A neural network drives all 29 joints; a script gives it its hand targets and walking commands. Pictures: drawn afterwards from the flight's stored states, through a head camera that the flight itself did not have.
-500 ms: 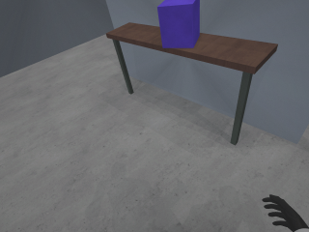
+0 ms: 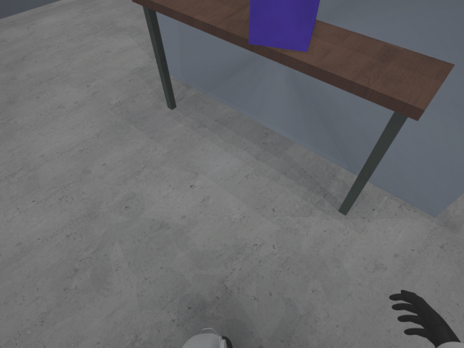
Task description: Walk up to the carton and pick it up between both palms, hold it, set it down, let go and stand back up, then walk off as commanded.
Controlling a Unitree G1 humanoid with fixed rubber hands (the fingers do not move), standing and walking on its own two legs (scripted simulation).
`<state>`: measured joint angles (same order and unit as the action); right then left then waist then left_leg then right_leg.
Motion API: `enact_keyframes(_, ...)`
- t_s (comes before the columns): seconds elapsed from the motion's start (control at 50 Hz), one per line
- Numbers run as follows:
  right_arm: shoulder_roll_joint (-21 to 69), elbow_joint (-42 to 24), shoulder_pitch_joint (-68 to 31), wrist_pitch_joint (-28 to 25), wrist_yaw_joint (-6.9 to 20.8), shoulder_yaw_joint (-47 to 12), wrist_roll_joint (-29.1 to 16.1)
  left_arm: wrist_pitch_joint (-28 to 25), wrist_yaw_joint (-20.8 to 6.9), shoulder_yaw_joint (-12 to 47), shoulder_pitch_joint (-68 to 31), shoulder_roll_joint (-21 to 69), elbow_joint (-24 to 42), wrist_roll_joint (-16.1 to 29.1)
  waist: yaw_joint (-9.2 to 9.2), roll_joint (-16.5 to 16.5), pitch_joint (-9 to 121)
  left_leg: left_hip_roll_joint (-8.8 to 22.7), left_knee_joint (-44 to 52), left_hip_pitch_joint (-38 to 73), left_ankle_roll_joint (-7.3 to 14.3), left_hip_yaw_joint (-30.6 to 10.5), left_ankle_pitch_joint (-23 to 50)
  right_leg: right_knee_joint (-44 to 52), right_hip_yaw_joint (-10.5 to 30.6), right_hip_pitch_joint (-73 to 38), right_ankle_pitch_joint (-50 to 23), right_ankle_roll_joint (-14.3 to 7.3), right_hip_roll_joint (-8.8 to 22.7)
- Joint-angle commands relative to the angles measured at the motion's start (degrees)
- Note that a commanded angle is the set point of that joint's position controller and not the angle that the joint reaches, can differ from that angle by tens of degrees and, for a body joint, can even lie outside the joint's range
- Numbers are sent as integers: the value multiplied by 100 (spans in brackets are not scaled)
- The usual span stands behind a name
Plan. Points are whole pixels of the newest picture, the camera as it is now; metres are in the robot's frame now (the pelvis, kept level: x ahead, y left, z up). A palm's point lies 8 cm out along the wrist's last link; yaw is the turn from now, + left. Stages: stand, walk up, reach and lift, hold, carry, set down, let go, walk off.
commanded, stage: walk up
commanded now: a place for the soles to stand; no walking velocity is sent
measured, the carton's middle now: out of the picture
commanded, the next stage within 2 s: none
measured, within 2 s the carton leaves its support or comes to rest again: neither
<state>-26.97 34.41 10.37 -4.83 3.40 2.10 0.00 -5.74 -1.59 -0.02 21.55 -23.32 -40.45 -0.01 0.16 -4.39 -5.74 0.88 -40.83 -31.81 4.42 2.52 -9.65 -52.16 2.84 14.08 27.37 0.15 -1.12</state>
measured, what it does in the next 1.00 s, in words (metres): walks ahead: right foot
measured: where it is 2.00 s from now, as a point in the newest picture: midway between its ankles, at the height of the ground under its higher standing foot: (193, 237)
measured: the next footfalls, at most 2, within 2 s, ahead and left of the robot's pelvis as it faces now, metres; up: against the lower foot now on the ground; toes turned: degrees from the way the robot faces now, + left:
right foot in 0.58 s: +0.32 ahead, -0.12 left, +0.00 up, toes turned -7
left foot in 1.04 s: +0.56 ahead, +0.08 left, +0.00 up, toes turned -9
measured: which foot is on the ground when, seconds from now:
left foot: down 0.00-0.60, up 0.62-1.00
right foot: up 0.00-0.56, down 0.58-1.00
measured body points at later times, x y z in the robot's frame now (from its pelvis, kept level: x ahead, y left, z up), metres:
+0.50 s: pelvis +0.18 +0.03 +0.02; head +0.17 +0.02 +0.47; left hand +0.27 +0.33 -0.08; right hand +0.32 -0.30 -0.04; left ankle +0.12 +0.06 -0.71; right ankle +0.24 -0.12 -0.68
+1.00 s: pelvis +0.35 +0.05 +0.00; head +0.35 +0.02 +0.45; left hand +0.46 +0.35 -0.08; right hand +0.46 -0.29 -0.07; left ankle +0.50 +0.09 -0.69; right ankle +0.28 -0.11 -0.71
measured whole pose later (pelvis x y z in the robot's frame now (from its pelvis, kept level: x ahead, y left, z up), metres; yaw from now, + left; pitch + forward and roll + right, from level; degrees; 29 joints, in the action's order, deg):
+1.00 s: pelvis +0.35 +0.05 +0.00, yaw -12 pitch -4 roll -3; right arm -26.9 34.3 11.1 -1.1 4.8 2.2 0.0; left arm -5.3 0.0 0.0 25.2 -22.7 -41.9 0.0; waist 0.0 -6.6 -3.0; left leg 1.6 -48.9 -31.4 1.7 3.4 -17.7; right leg -38.8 4.9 9.8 26.0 0.9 -1.3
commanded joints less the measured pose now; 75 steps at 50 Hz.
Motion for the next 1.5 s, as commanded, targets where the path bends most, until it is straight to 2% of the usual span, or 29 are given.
enact_keyframes(0.0, -1118, -201, 23, -59, -182, 773, 190, 182, -5, -601, 1148, -1455, 30, 70, 140, -482, 1451, 1612, 2932, 2814, -978, -1779, -2254, -1544, 116, 2036, -1098, -240, 333)
enact_keyframes(0.14, -818, -121, 357, -76, -180, 639, 168, 337, -3, -556, 830, -1166, -42, 69, 195, -760, 989, 1115, 2306, 3159, -1177, -182, 1067, -1527, 34, 2478, -2097, -97, 344)
enact_keyframes(0.26, -917, -246, -302, 63, -140, 662, 166, 491, -35, -599, 733, -1205, -122, 46, -64, -1169, 190, 722, 3040, 2147, -1754, 546, 1356, -459, -457, 1633, -2114, -2, 207)
enact_keyframes(0.38, -864, -120, 183, 215, -170, 614, 291, 456, -29, -468, -220, -1029, 271, 95, 342, -365, 58, 1174, 2105, 3513, -533, 317, 1587, 738, -691, 2520, -1888, -64, 493)
enact_keyframes(0.5, -1073, -316, 164, 271, -191, 680, 361, 267, 41, -517, 118, -1075, 366, 33, 114, 50, 845, 1351, 536, 3348, -210, 269, 2535, 1865, -859, 1093, -1215, -452, 274)
enact_keyframes(0.54, -870, -476, -281, 299, -166, 603, 286, 127, 155, -729, 1701, -1439, -33, -48, -880, 851, 1413, 503, -1938, 1519, -439, 489, 1863, 2481, 235, -1433, -1288, -883, 141)
enact_keyframes(0.56, -543, -621, -76, 284, -143, 471, 179, 90, 233, -882, 1877, -1906, -22, -109, -939, 2133, 1644, -112, -2867, -312, -643, 149, -670, 2448, 2437, -2647, -551, -1333, 1275)
enact_keyframes(0.6, -1041, -747, -325, 253, -119, 517, 141, 120, 289, -978, 1594, -2076, -60, 38, -694, 2204, 779, -266, -3414, -2046, -823, -966, -2515, 3277, 5467, -2799, -362, -2218, 2388)
enact_keyframes(0.64, -1232, -606, -793, 187, -101, 552, 128, 100, 338, -898, 873, -1847, 31, 45, -548, 1164, 178, 173, -3043, -1551, -739, -1284, -2283, 3652, 4628, -1285, -6, -1991, 1980)
enact_keyframes(0.72, -766, -417, -485, 242, 46, 558, 108, -32, 313, -780, 549, -1496, 21, -50, -151, 1114, -141, 238, -2013, -587, -478, -794, -1609, 3322, 2737, -171, -1231, -1342, 1095)
enact_keyframes(0.88, -951, -408, -602, 214, 131, 567, 185, -128, 276, -855, 220, -1813, 199, -61, -142, 1483, -350, 485, -695, -296, -363, -667, -566, 3337, 2637, 499, 157, -1327, 1201)
enact_keyframes(0.92, -1025, -289, -266, 139, 101, 642, 199, -114, 282, -856, -49, -1811, 254, -56, 62, 1464, -281, 506, -353, 364, -420, -819, -608, 2916, 2561, 964, -178, -1303, 1306)
enact_keyframes(0.96, -1162, 139, 1064, 63, 21, 796, 202, -82, 294, -772, -685, -1609, 431, -81, 907, 954, 166, 428, 802, 2975, -358, -1136, -503, 1272, 1713, 2394, -981, -774, 832)
enact_keyframes(1.0, -1476, 208, 1753, 10, -140, 941, 236, -45, 314, -459, 473, -640, 223, -30, 923, -1298, 1162, 1980, 2473, 4101, -849, -3201, -2922, -1942, 495, 3114, 121, -259, -537)
enact_keyframes(1.04, -1528, -194, 526, 72, -200, 921, 126, 160, 270, -599, 1487, -1355, -282, -37, 156, -792, 1023, 2098, 3763, 2881, -1722, -3435, -3901, -2035, 130, 2316, -372, -252, -369)
enact_keyframes(1.1, -1166, -469, -846, 267, -202, 954, 235, 417, 197, -806, 2543, -1748, -765, -36, -522, -1640, 919, 428, 4495, 1250, -3794, -190, -1301, -495, -1071, -298, -214, -25, -344)
enact_keyframes(1.14, -1040, -797, -1764, 474, -226, 1017, 363, 490, 315, -963, 3790, -1816, -1000, -41, -1209, -2297, 876, -397, 3264, 675, -4294, 1284, 2629, 1018, -1744, -1683, 763, 171, -277)
enact_keyframes(1.16, -966, -925, -2429, 593, -220, 993, 440, 515, 414, -1009, 4182, -1709, -1147, -33, -1729, -2003, 663, -452, 1478, 269, -3619, 1164, 3765, 2114, -1574, -2059, 760, -176, 186)
enact_keyframes(1.18, -756, -1001, -2593, 652, -254, 929, 372, 436, 562, -1064, 3932, -1622, -1109, 36, -2049, -416, 473, -325, -1253, 230, -2407, 718, 4415, 3906, -1071, -2140, -479, -541, 590)
enact_keyframes(1.2, -413, -866, -1893, 652, -235, 746, 166, 349, 728, -1010, 2754, -1534, -866, 35, -1676, 1880, 530, -248, -3453, -251, -842, -105, 1136, 3978, 1017, -1948, -2338, -961, 1184)
enact_keyframes(1.22, -226, -950, -1200, 598, -145, 598, 59, 256, 776, -939, 1457, -1613, -397, -72, -758, 2528, 365, -238, -2902, -1374, -392, -899, -1696, 3240, 3042, -2032, -2786, -1267, 1627)
enact_keyframes(1.24, -423, -943, -991, 577, -87, 627, 77, 158, 768, -930, 841, -1589, -130, -113, -424, 1839, 225, 289, -2537, -1107, -161, -1925, -2200, 2875, 3794, -1384, -2970, -1553, 2198)
enact_keyframes(1.26, -674, -832, -820, 564, -21, 747, 72, 110, 756, -874, 442, -1557, 11, -136, -194, 1246, 273, 524, -3004, -44, -17, -2389, -2572, 2881, 3615, 79, -2169, -1662, 2382)
enact_keyframes(1.3, -891, -414, 193, 585, 135, 796, 95, -11, 707, -612, -826, -1378, 339, -209, 813, 487, 437, 202, -2952, 853, 63, -1977, -1721, 3097, 2275, 1329, 174, -1108, 1333)
enact_keyframes(1.32, -968, -279, 339, 635, 227, 831, 41, -96, 682, -712, -1148, -1990, 366, -340, 999, 1282, 57, 291, -2159, 1397, 169, -1658, -2133, 3306, 2664, 2333, 1315, -1249, 1587)
enact_keyframes(1.36, -992, 143, 822, 489, 198, 798, -32, -93, 577, -679, -1250, -1987, 308, -291, 1275, 1279, -140, 349, 583, 3099, 210, -1289, -1903, 2017, 1838, 2960, 235, -884, 1038)
enact_keyframes(1.38, -1165, 521, 1648, 348, 11, 908, 34, -40, 511, -604, -708, -1450, 195, -260, 1512, 239, 444, 371, 1832, 4144, -121, -1364, -1460, -332, 1145, 2734, -1010, -523, 271)
enact_keyframes(1.42, -1574, 425, 1411, 232, -239, 961, 140, 29, 487, -341, 656, -950, -59, -147, 790, -1118, 681, 1755, 1706, 4099, -1077, -3366, 393, -2572, 732, 3335, 513, -126, -548)
enact_keyframes(1.48, -1567, 123, 641, 139, -305, 886, -19, 176, 455, -512, 781, -1316, -318, -125, 300, -593, 546, 2171, 2679, 2648, -1300, -4026, 508, -3042, 1034, 2827, -320, -243, -128)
